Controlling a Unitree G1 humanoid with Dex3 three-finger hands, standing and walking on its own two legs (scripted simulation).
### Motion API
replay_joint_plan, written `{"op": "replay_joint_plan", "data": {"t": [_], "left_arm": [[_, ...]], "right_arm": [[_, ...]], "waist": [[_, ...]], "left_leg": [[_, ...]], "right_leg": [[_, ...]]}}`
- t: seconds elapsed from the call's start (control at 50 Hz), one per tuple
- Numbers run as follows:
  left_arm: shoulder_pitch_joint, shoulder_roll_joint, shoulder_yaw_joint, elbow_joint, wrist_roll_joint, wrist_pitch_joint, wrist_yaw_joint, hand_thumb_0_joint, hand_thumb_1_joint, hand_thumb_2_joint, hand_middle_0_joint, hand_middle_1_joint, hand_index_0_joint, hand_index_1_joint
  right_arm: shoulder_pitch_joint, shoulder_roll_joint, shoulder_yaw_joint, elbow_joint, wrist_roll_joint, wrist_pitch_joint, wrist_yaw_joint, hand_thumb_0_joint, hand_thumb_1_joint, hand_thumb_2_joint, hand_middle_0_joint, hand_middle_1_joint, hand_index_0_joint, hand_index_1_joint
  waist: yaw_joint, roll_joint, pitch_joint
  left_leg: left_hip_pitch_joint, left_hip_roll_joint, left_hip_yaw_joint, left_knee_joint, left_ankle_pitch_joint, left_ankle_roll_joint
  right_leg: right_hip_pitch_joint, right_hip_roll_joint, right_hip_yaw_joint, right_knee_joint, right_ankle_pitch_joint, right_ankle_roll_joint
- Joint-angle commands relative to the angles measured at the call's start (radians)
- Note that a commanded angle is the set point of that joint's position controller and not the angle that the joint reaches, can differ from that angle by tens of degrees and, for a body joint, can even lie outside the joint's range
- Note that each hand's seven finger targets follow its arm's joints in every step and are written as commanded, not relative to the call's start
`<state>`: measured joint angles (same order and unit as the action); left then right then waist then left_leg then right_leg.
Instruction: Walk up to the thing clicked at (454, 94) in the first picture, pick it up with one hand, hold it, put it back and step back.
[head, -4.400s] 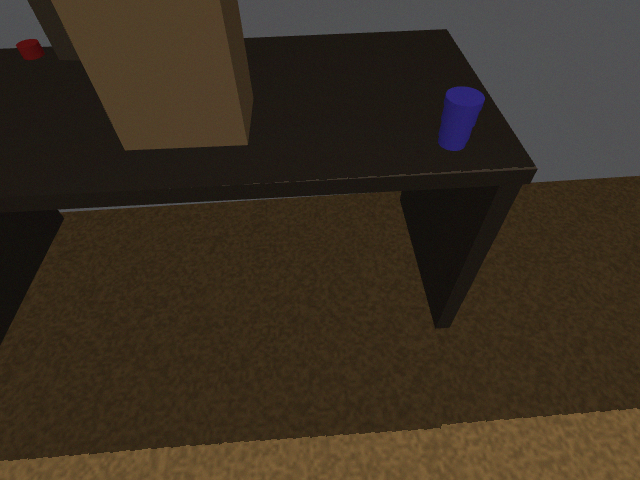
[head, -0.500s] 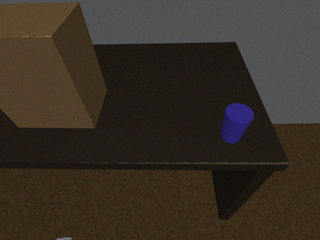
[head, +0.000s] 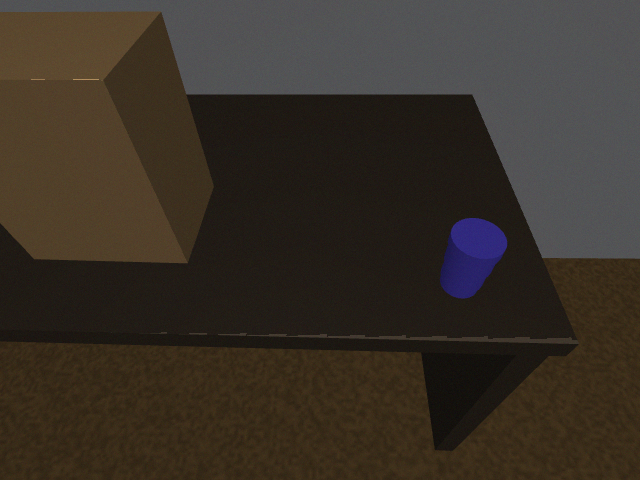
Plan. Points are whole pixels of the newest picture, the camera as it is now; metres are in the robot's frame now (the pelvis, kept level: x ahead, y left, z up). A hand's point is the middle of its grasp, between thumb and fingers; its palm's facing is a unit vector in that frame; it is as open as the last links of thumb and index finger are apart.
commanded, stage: stand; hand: right
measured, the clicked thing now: (468, 261) +0.41 -0.19 +0.01
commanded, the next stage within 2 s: rise first in 1.90 s
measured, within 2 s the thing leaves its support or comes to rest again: neither
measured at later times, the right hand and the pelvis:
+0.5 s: hand out of the picture +0.07 -0.27 -0.16, palm faces -0.02 +0.95 -0.32, open 7.3 cm; pelvis +0.00 -0.01 +0.00, yaw +0 degrees
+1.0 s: hand out of the picture +0.05 -0.27 -0.16, palm faces -0.02 +0.94 -0.33, open 7.3 cm; pelvis +0.00 -0.01 +0.00, yaw +0 degrees
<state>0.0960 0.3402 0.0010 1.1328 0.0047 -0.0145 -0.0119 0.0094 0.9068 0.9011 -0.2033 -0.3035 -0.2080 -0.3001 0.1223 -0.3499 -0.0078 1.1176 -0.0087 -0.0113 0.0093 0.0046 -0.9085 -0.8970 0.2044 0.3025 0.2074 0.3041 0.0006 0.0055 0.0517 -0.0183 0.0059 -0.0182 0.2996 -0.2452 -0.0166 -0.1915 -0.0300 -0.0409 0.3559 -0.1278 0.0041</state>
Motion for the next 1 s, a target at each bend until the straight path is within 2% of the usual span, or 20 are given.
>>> {"op": "replay_joint_plan", "data": {"t": [0.0, 0.2, 0.24, 0.26, 0.32, 0.36, 0.44, 0.62, 0.66, 0.68, 0.74, 0.84, 0.96, 0.98], "left_arm": [[-0.048, 0.222, 0.037, -0.063, 0.003, -0.021, 0.015, 0.000, 0.900, 0.900, -0.200, -0.300, -0.200, -0.300], [-0.041, 0.227, 0.037, -0.056, 0.001, -0.020, 0.016, 0.000, 0.900, 0.900, -0.200, -0.300, -0.200, -0.300], [-0.045, 0.228, 0.038, -0.057, 0.001, -0.019, 0.018, 0.000, 0.900, 0.900, -0.200, -0.300, -0.200, -0.300], [-0.045, 0.224, 0.037, -0.058, 0.002, -0.020, 0.018, 0.000, 0.900, 0.900, -0.200, -0.300, -0.200, -0.300], [-0.038, 0.228, 0.037, -0.053, 0.001, -0.019, 0.018, 0.000, 0.900, 0.900, -0.200, -0.300, -0.200, -0.300], [-0.048, 0.232, 0.039, -0.057, 0.003, -0.020, 0.020, 0.000, 0.900, 0.900, -0.200, -0.300, -0.200, -0.300], [-0.046, 0.234, 0.039, -0.057, 0.002, -0.020, 0.019, 0.000, 0.900, 0.900, -0.200, -0.300, -0.200, -0.300], [-0.041, 0.237, 0.043, -0.056, 0.002, -0.018, 0.016, 0.000, 0.900, 0.900, -0.200, -0.300, -0.200, -0.300], [-0.051, 0.239, 0.044, -0.059, 0.003, -0.019, 0.017, 0.000, 0.900, 0.900, -0.200, -0.300, -0.200, -0.300], [-0.055, 0.236, 0.043, -0.062, 0.004, -0.021, 0.016, 0.000, 0.900, 0.900, -0.200, -0.300, -0.200, -0.301], [-0.053, 0.229, 0.042, -0.058, 0.001, -0.019, 0.016, 0.000, 0.900, 0.900, -0.200, -0.300, -0.200, -0.301], [-0.043, 0.235, 0.042, -0.060, 0.002, -0.017, 0.014, 0.000, 0.900, 0.900, -0.200, -0.300, -0.200, -0.301], [-0.041, 0.232, 0.040, -0.058, 0.002, -0.018, 0.016, 0.000, 0.900, 0.900, -0.200, -0.300, -0.200, -0.301], [-0.040, 0.238, 0.041, -0.057, 0.000, -0.018, 0.016, 0.000, 0.900, 0.900, -0.200, -0.300, -0.200, -0.301]], "right_arm": [[-0.018, -0.213, -0.042, -0.055, -0.003, -0.016, -0.016, 0.000, -0.900, -0.900, 0.200, 0.300, 0.200, 0.300], [-0.011, -0.210, -0.036, -0.051, -0.002, -0.014, -0.018, 0.000, -0.900, -0.900, 0.200, 0.300, 0.200, 0.300], [-0.011, -0.210, -0.036, -0.051, -0.002, -0.013, -0.019, 0.000, -0.900, -0.900, 0.200, 0.300, 0.200, 0.300], [-0.015, -0.218, -0.038, -0.053, -0.003, -0.013, -0.019, 0.000, -0.900, -0.900, 0.200, 0.300, 0.200, 0.300], [-0.008, -0.212, -0.035, -0.049, -0.001, -0.011, -0.017, 0.000, -0.900, -0.900, 0.200, 0.300, 0.200, 0.300], [-0.010, -0.214, -0.038, -0.055, -0.003, -0.010, -0.018, 0.000, -0.900, -0.900, 0.200, 0.300, 0.200, 0.300], [-0.001, -0.214, -0.039, -0.054, -0.004, -0.010, -0.019, 0.000, -0.900, -0.900, 0.200, 0.300, 0.200, 0.300], [0.012, -0.208, -0.038, -0.055, -0.005, -0.009, -0.015, 0.000, -0.900, -0.900, 0.200, 0.300, 0.200, 0.300], [0.021, -0.208, -0.040, -0.057, -0.005, -0.009, -0.016, 0.000, -0.900, -0.900, 0.200, 0.300, 0.200, 0.300], [0.019, -0.211, -0.039, -0.061, -0.006, -0.010, -0.017, 0.000, -0.900, -0.900, 0.200, 0.300, 0.200, 0.300], [0.014, -0.210, -0.038, -0.057, -0.005, -0.011, -0.017, 0.000, -0.900, -0.900, 0.200, 0.300, 0.200, 0.300], [0.027, -0.212, -0.038, -0.057, -0.005, -0.010, -0.017, 0.000, -0.900, -0.900, 0.200, 0.300, 0.200, 0.300], [0.030, -0.214, -0.039, -0.058, -0.005, -0.009, -0.019, 0.000, -0.900, -0.900, 0.200, 0.300, 0.200, 0.300], [0.032, -0.211, -0.037, -0.056, -0.005, -0.009, -0.018, 0.000, -0.900, -0.900, 0.200, 0.300, 0.200, 0.300]], "waist": [[-0.002, -0.001, -0.087], [-0.001, -0.014, -0.099], [0.001, -0.018, -0.088], [0.000, -0.010, -0.099], [0.003, -0.017, -0.078], [-0.001, -0.022, -0.101], [-0.002, -0.022, -0.093], [0.007, -0.017, -0.055], [0.002, -0.023, -0.068], [-0.004, -0.016, -0.081], [0.006, 0.007, -0.048], [0.004, -0.011, -0.055], [0.001, -0.017, -0.061], [0.003, -0.020, -0.054]], "left_leg": [[-0.094, 0.124, -0.065, -0.057, 0.174, 0.025], [-0.070, 0.130, -0.061, -0.054, 0.185, 0.021], [-0.081, 0.126, -0.060, -0.056, 0.169, 0.020], [-0.072, 0.130, -0.057, -0.051, 0.175, 0.022], [-0.079, 0.126, -0.058, -0.056, 0.141, 0.023], [-0.077, 0.124, -0.054, -0.049, 0.157, 0.024], [-0.079, 0.123, -0.052, -0.046, 0.151, 0.021], [-0.108, 0.122, -0.057, -0.060, 0.071, 0.028], [-0.106, 0.119, -0.052, -0.052, 0.080, 0.025], [-0.098, 0.124, -0.052, -0.051, 0.097, 0.027], [-0.116, 0.126, -0.060, -0.065, 0.089, 0.026], [-0.111, 0.121, -0.056, -0.060, 0.072, 0.028], [-0.107, 0.123, -0.055, -0.056, 0.087, 0.028], [-0.108, 0.122, -0.056, -0.058, 0.083, 0.028]], "right_leg": [[0.125, -0.115, 0.116, -0.026, 0.171, -0.033], [0.129, -0.117, 0.113, -0.025, 0.194, -0.033], [0.127, -0.113, 0.112, -0.031, 0.163, -0.031], [0.132, -0.118, 0.117, -0.029, 0.191, -0.033], [0.119, -0.111, 0.118, -0.045, 0.138, -0.030], [0.140, -0.115, 0.116, -0.037, 0.182, -0.031], [0.132, -0.115, 0.120, -0.041, 0.174, -0.032], [0.111, -0.105, 0.127, -0.067, 0.042, -0.031], [0.124, -0.109, 0.135, -0.066, 0.058, -0.031], [0.127, -0.112, 0.132, -0.054, 0.107, -0.034], [0.112, -0.103, 0.124, -0.051, 0.083, -0.034], [0.107, -0.103, 0.132, -0.061, 0.036, -0.035], [0.116, -0.104, 0.129, -0.049, 0.090, -0.034], [0.112, -0.103, 0.133, -0.055, 0.067, -0.033]]}}
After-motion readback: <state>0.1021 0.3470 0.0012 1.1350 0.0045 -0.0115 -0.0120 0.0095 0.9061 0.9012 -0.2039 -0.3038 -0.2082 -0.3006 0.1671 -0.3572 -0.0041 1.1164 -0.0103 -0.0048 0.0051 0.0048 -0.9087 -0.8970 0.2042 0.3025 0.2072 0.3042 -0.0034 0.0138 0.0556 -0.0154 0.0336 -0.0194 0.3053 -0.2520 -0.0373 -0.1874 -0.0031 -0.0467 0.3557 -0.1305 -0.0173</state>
